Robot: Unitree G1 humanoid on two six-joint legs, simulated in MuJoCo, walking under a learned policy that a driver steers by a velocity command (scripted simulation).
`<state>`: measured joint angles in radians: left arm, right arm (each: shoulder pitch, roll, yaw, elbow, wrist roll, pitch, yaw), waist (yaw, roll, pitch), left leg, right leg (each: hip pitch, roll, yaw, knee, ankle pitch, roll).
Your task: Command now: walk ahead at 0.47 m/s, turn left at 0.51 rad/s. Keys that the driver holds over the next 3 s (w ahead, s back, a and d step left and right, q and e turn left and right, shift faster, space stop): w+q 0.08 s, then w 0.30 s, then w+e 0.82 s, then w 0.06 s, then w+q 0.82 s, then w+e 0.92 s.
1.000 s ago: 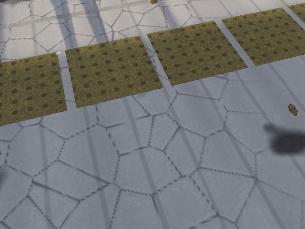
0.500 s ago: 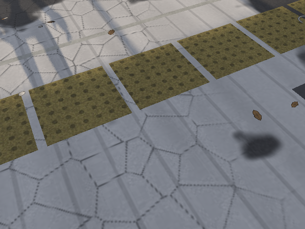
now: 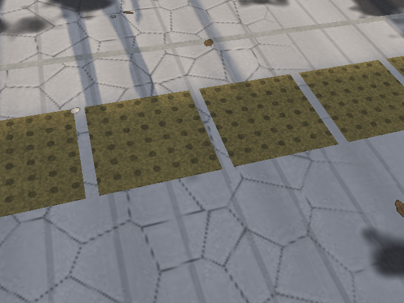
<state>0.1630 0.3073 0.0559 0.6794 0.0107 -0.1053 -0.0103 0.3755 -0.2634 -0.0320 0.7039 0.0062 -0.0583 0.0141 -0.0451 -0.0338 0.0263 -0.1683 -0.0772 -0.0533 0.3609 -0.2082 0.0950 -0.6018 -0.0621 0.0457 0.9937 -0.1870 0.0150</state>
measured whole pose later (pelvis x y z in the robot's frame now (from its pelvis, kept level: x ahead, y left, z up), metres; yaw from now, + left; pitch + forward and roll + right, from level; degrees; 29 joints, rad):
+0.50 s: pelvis +0.29 -0.03 +0.00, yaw +8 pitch +1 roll -2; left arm 0.31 0.27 0.05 0.77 -0.01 -0.10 -0.03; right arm 0.23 -0.30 -0.04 0.71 0.00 -0.06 0.00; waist 0.03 0.04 0.04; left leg -0.53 0.06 -0.06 1.06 -0.32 0.00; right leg -0.20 0.08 0.00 0.34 -0.15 -0.07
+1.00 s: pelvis +0.55 +0.05 +0.00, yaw -8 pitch +0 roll +2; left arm 0.24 0.33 0.07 0.70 -0.03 -0.02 0.00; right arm 0.28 -0.27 -0.06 0.78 -0.01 -0.10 0.01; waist -0.04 -0.05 0.03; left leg -0.14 -0.02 0.10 0.32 -0.19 0.02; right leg -0.63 -0.08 0.06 1.07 -0.24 0.01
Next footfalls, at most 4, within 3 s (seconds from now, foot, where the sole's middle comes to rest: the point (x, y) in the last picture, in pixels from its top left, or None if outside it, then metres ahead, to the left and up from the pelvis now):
0.28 right None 0.36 -0.11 -0.78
0.76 left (144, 271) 0.59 0.15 -0.78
1.26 right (230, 211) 0.82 -0.16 -0.78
1.84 left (192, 142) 1.17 -0.03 -0.78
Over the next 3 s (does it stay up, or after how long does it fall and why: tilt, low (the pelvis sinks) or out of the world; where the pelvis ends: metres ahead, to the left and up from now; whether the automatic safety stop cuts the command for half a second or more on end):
stays up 1.67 -0.14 -0.01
